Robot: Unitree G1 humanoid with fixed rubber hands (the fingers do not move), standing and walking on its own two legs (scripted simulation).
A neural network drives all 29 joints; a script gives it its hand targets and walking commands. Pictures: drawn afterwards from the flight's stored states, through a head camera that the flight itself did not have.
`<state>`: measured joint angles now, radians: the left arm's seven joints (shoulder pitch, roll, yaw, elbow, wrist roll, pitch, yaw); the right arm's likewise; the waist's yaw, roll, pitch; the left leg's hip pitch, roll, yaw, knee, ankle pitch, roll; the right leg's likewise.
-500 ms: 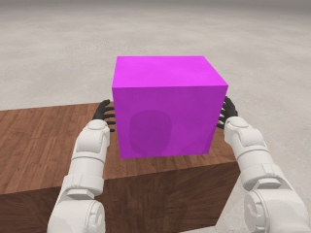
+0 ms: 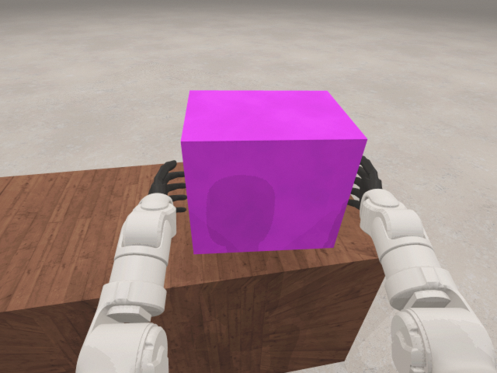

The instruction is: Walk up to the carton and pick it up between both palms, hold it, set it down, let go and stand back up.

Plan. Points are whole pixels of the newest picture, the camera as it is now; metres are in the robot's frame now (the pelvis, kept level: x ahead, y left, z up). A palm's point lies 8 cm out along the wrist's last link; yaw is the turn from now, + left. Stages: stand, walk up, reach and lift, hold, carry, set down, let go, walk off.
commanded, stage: hold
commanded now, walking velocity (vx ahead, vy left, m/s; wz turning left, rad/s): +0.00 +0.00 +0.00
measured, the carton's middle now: (262, 170) +0.46 +0.02 +0.16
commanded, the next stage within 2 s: set down in 1.06 s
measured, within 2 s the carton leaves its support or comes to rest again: neither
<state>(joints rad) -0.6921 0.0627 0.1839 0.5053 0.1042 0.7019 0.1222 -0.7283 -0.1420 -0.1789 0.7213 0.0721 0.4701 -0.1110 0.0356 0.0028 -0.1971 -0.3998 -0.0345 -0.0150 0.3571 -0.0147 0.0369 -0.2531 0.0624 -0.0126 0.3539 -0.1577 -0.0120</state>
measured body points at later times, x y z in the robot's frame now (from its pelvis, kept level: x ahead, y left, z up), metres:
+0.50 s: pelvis +0.00 +0.00 +0.00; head -0.05 +0.02 +0.45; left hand +0.38 +0.19 +0.17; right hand +0.40 -0.16 +0.18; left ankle +0.10 +0.07 -0.74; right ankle +0.01 -0.11 -0.74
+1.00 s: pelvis +0.00 +0.00 +0.00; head -0.05 +0.02 +0.45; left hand +0.38 +0.19 +0.17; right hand +0.40 -0.16 +0.18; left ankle +0.10 +0.07 -0.74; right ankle +0.01 -0.11 -0.74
